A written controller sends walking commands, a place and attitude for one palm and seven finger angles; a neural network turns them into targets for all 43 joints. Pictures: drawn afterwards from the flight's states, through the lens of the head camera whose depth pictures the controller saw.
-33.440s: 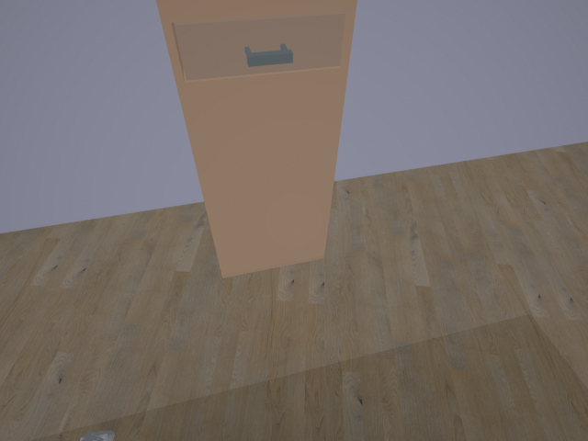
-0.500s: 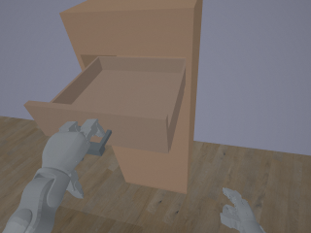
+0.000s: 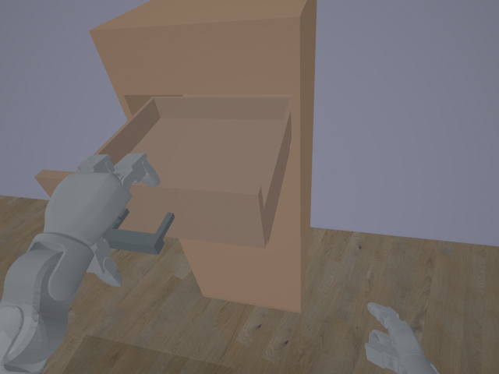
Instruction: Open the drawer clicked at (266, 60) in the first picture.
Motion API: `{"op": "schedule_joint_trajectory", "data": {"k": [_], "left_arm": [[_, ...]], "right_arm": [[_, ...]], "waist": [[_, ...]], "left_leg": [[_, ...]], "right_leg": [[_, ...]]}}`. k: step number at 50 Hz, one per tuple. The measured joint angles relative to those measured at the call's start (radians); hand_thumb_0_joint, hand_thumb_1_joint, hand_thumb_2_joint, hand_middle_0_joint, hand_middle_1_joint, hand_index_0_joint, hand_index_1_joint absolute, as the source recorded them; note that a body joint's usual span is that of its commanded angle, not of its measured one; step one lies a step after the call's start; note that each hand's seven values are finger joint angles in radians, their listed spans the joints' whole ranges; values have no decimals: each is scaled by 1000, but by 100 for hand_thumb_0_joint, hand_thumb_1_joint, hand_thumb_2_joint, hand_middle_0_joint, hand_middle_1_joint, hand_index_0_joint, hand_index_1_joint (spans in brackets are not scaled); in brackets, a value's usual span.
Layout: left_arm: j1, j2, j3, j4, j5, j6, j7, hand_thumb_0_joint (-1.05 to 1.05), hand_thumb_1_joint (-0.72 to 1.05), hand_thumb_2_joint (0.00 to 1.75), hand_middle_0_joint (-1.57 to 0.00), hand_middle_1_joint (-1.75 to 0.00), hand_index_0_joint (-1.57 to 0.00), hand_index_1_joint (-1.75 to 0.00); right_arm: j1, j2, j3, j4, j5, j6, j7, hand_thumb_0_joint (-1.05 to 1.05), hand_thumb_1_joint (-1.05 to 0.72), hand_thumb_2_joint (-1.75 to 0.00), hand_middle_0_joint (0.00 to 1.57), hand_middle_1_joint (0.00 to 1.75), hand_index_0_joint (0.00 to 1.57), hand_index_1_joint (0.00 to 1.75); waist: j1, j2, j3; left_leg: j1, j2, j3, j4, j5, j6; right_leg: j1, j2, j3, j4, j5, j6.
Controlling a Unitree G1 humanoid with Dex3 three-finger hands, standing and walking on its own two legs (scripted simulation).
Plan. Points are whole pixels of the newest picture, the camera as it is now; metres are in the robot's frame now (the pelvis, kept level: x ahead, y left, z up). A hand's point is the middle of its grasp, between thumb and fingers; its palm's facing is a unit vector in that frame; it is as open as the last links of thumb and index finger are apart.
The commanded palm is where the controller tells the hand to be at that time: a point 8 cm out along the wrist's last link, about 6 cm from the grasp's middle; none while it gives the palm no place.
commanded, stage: lift the hand off the handle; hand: left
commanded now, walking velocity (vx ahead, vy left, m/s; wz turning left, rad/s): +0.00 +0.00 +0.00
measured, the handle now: (137, 229) +0.28 +0.23 +0.13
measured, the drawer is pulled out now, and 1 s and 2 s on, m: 0.30 0.30 0.30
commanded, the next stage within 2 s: draw the hand back to the body in 0.62 s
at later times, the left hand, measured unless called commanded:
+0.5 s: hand (101, 176) +0.25 +0.21 +0.26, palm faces +0.25 -0.01 -0.97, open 13.8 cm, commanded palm +0.20 +0.22 +0.33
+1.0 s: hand (74, 175) +0.24 +0.24 +0.27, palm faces +0.28 -0.02 -0.96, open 13.8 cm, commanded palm +0.18 +0.24 +0.33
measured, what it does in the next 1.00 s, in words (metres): stands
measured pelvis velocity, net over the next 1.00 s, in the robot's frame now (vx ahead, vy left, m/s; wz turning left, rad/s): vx -0.01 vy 0.00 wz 0.01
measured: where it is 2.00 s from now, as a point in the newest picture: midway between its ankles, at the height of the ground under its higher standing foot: outside the picture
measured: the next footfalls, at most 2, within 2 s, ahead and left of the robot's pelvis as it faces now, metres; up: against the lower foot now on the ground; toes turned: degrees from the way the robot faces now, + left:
none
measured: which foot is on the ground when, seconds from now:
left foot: down 0.00-1.00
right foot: down 0.00-1.00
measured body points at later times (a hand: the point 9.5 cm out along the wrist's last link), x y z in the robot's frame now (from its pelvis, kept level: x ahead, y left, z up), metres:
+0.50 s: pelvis +0.00 +0.00 +0.00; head -0.03 -0.07 +0.44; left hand +0.23 +0.21 +0.31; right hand +0.26 -0.18 -0.08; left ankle +0.03 +0.11 -0.74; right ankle +0.01 -0.09 -0.74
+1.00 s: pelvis -0.01 +0.00 +0.00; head -0.03 -0.06 +0.44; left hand +0.22 +0.24 +0.32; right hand +0.24 -0.19 -0.09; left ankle +0.03 +0.11 -0.74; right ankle +0.01 -0.09 -0.74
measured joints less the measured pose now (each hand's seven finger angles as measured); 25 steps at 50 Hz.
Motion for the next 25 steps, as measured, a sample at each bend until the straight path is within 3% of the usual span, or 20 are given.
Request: {"op": "schedule_joint_trajectory", "data": {"k": [7,14,25], "left_arm": [[-55,43,20,-6,-33,-1,-45,0,-49,30,-32,-120,-32,-120],[-70,67,73,-51,-80,40,-87,0,-49,30,-32,-120,-32,-120],[-206,115,57,-21,-95,81,-151,0,-49,30,-32,-120,-32,-120]], "right_arm": [[-17,12,10,-9,1,-2,5,1,-91,-90,20,30,20,30],[-24,7,17,-28,10,1,19,1,-91,-90,20,30,20,30],[-41,-4,22,-19,17,2,16,1,-91,-90,20,30,20,30]], "waist": [[-6,6,-10],[-3,16,-21],[11,14,-25]], "left_leg": [[-4,1,2,0,-2,-2],[-13,2,1,11,-9,-3],[-36,-2,-11,28,-9,-5]], "right_leg": [[-7,1,2,6,-5,-2],[-16,2,1,15,-11,-2],[-34,-2,-12,30,-15,-3]]}}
